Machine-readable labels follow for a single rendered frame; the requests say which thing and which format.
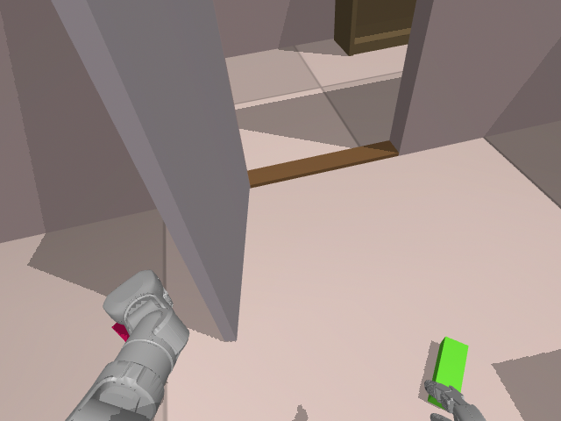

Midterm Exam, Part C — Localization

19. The right robot hand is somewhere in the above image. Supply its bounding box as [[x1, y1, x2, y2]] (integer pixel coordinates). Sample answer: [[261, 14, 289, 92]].
[[424, 380, 486, 421]]

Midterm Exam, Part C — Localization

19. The bookshelf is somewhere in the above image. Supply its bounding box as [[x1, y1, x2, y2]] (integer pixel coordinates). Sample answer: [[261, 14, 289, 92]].
[[334, 0, 416, 56]]

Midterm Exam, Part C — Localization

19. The left robot arm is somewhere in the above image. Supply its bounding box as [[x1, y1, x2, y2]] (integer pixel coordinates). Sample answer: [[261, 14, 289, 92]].
[[65, 293, 189, 421]]

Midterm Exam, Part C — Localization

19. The left robot hand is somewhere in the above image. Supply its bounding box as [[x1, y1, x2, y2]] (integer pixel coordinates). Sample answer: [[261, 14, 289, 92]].
[[103, 270, 174, 325]]

